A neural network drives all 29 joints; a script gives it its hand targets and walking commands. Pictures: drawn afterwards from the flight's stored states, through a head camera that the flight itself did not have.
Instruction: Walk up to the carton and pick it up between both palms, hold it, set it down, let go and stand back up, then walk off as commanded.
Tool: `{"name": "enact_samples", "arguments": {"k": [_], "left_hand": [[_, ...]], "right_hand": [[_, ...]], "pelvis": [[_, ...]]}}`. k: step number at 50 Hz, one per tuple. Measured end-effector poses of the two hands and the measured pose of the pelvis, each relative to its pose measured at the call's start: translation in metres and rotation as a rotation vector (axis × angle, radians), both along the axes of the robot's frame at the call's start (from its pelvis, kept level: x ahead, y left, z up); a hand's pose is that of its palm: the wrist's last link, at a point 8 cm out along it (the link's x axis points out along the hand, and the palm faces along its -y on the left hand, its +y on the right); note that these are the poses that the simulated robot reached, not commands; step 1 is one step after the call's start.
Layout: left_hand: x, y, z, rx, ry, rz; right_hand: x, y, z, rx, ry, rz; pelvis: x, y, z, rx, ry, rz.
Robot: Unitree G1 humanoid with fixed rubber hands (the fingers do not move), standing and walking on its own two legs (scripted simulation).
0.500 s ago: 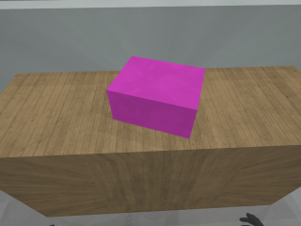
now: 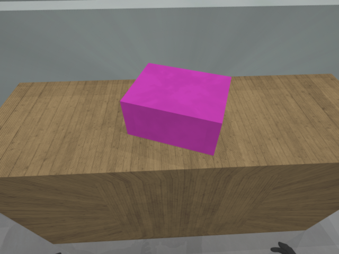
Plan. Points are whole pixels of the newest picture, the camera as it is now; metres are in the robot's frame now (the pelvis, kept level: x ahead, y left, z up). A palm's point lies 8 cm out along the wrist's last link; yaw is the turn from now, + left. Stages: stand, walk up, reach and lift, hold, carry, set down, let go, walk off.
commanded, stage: stand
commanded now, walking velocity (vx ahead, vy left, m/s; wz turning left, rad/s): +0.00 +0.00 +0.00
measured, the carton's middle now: (178, 105) +0.55 -0.02 +0.02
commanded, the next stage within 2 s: walk off in 0.52 s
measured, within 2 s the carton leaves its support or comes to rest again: neither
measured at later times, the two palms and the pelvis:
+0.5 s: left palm out of the picture +0.08 +0.30 -0.11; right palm out of the picture +0.09 -0.29 -0.10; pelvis +0.00 +0.00 +0.00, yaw +0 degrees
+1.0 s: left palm out of the picture +0.09 +0.34 -0.10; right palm out of the picture +0.04 -0.27 -0.11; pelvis -0.04 +0.03 -0.01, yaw +1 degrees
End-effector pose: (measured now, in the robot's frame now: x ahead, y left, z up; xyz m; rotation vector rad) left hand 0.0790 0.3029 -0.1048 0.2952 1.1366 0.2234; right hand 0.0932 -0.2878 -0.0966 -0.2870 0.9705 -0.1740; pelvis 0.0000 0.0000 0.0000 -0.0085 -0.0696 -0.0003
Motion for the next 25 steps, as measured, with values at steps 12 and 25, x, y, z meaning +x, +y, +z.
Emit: {"name": "enact_samples", "arguments": {"k": [12,25], "left_hand": [[-0.0001,-0.0002,-0.0005,-0.001,0.005,0.003],[0.0013,0.0,-0.0007,-0.001,0.009,0.004]], "right_hand": [[-0.0015,-0.0003,-0.001,0.0,0.007,-0.003],[-0.0031,-0.0009,-0.0027,-0.001,0.023,-0.007]], "pelvis": [[0.0,0.0,0.0,0.0,0.0,0.0],[0.0015,0.0001,0.0003,0.0,0.003,0.0]]}}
